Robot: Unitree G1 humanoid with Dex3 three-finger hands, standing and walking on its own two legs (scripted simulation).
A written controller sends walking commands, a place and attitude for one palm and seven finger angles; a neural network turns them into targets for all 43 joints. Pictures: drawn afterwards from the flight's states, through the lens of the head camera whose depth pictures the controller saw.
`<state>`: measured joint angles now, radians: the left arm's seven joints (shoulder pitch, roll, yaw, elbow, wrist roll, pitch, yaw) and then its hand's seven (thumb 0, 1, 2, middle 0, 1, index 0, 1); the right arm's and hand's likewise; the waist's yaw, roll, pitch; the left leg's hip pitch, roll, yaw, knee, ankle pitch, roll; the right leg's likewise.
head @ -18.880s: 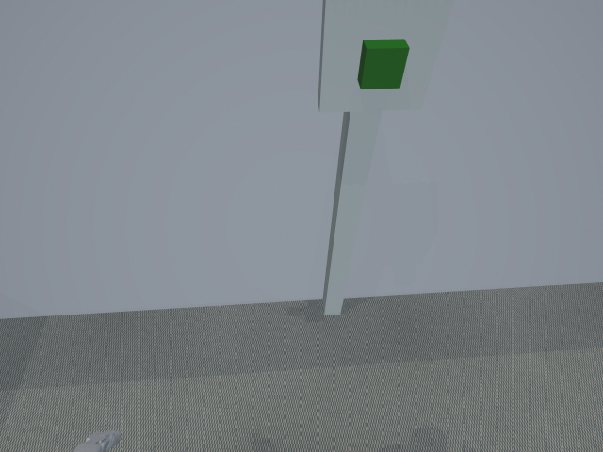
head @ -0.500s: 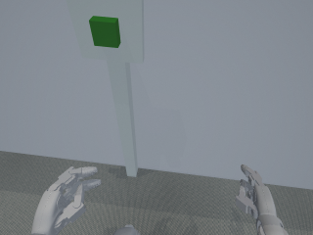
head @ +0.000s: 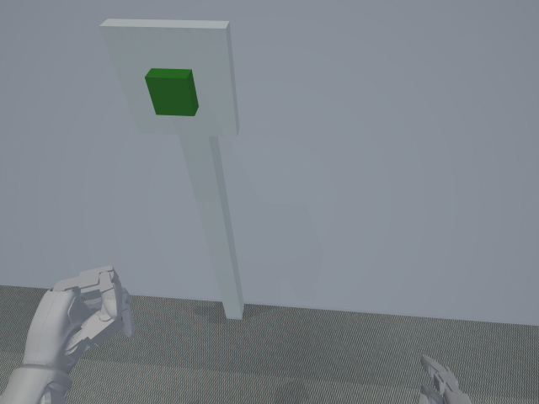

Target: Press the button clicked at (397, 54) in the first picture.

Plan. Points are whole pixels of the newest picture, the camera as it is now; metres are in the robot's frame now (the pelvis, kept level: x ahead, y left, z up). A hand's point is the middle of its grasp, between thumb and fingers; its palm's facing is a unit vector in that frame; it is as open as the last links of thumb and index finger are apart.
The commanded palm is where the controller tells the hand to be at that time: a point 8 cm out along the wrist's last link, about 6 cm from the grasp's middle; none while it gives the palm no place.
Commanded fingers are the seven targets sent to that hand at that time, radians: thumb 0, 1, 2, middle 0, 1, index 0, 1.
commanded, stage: raise the hand and make a fist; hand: left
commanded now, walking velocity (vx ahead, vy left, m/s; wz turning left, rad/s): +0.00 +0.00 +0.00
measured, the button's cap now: (174, 91) +0.52 +0.18 +0.22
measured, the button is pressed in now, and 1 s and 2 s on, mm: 0 0 0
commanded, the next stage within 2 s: aim a knuckle at the button in 1.06 s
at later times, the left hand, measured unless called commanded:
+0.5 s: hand (55, 277) +0.21 +0.23 +0.18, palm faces +0.03 -0.99 -0.11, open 3.1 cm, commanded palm +0.17 +0.28 +0.20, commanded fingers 0.00 0.90 0.90 -1.30 -1.50 -1.30 -1.50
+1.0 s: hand (51, 266) +0.21 +0.22 +0.21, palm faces +0.03 -0.99 -0.12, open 3.1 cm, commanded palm +0.17 +0.27 +0.22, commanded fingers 0.00 0.90 0.90 -1.30 -1.50 -1.30 -1.50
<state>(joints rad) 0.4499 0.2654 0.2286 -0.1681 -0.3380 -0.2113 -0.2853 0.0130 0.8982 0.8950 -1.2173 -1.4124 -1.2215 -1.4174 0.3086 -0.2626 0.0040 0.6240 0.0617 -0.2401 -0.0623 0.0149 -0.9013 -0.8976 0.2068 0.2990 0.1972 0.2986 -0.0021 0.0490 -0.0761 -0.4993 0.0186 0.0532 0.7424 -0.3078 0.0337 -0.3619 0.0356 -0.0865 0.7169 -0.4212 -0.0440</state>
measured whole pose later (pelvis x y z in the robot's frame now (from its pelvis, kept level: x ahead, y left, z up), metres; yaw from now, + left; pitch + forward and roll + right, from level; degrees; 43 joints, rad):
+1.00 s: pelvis -0.02 +0.01 +0.02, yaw +2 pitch -6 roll -1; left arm 0.14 0.38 0.33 -0.33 -0.36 0.27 -0.29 0.01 0.89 0.89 -1.30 -1.50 -1.30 -1.50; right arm 0.19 -0.27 0.09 0.62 0.09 -0.24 -0.09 0.01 -0.90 -0.90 0.21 0.30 0.20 0.30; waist 0.05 0.07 -0.01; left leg -0.23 -0.01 0.03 0.51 -0.18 0.04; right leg -0.09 0.02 -0.10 0.49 -0.30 -0.04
